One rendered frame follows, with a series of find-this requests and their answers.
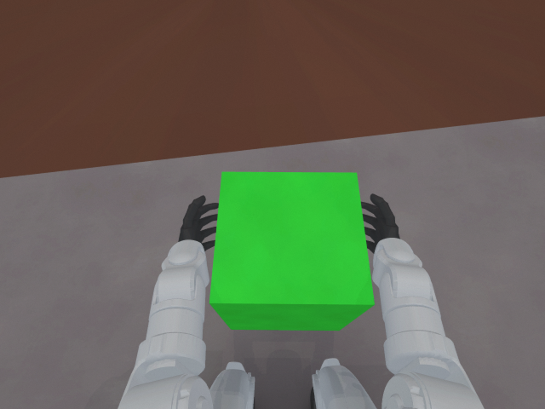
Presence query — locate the left robot forearm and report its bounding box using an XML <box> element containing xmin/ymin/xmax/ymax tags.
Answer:
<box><xmin>118</xmin><ymin>239</ymin><xmax>209</xmax><ymax>408</ymax></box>

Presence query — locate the carton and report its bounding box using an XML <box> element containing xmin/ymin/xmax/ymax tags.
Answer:
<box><xmin>209</xmin><ymin>172</ymin><xmax>375</xmax><ymax>331</ymax></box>

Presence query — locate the robot right hand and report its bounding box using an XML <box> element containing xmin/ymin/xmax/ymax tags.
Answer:
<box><xmin>361</xmin><ymin>193</ymin><xmax>400</xmax><ymax>253</ymax></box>

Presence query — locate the right robot forearm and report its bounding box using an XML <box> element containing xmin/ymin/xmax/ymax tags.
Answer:
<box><xmin>372</xmin><ymin>238</ymin><xmax>482</xmax><ymax>404</ymax></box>

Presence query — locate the robot left hand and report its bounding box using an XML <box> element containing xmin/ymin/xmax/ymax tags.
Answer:
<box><xmin>178</xmin><ymin>195</ymin><xmax>219</xmax><ymax>251</ymax></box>

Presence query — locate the robot right upper arm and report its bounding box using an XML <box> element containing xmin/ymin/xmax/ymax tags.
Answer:
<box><xmin>381</xmin><ymin>372</ymin><xmax>484</xmax><ymax>409</ymax></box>

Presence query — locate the left robot thigh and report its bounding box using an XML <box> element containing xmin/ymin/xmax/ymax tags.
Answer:
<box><xmin>209</xmin><ymin>369</ymin><xmax>255</xmax><ymax>409</ymax></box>

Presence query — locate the left robot shin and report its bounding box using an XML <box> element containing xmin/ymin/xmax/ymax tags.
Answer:
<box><xmin>217</xmin><ymin>362</ymin><xmax>245</xmax><ymax>377</ymax></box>

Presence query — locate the robot left upper arm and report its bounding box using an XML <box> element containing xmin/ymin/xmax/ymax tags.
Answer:
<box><xmin>118</xmin><ymin>373</ymin><xmax>213</xmax><ymax>409</ymax></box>

